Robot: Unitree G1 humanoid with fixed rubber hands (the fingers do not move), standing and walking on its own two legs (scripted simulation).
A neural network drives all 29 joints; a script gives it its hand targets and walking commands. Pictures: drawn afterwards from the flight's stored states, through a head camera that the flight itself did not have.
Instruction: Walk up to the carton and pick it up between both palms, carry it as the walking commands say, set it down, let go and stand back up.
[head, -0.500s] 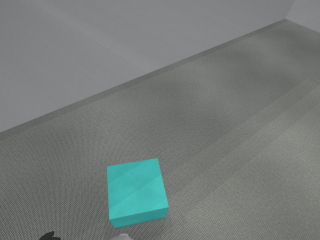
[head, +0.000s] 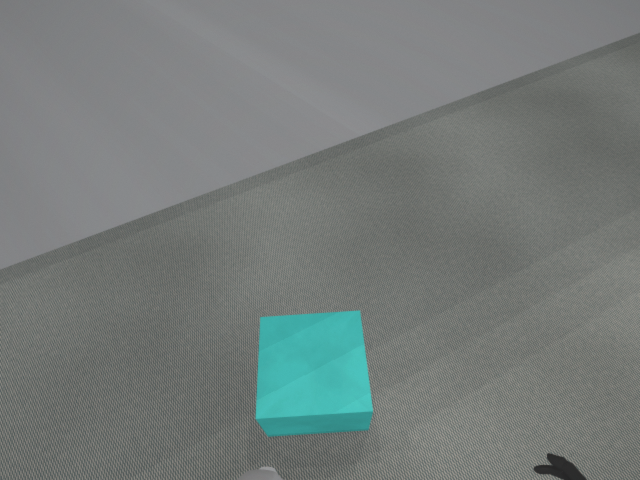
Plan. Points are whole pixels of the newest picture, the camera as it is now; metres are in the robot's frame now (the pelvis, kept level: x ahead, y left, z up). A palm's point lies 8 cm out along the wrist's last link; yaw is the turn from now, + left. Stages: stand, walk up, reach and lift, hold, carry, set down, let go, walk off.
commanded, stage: walk up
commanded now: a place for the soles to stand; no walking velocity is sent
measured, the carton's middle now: (314, 373) +0.48 +0.07 -0.65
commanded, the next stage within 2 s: reach and lift in 1.98 s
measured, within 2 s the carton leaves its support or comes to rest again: neither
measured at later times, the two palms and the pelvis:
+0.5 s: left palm out of the picture +0.06 +0.34 -0.10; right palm out of the picture +0.10 -0.28 -0.09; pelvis -0.01 +0.03 +0.01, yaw +4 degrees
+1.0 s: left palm out of the picture +0.05 +0.34 -0.09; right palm out of the picture +0.13 -0.28 -0.10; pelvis +0.01 +0.03 +0.01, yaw +7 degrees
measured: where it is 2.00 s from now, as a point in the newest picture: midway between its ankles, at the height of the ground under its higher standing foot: outside the picture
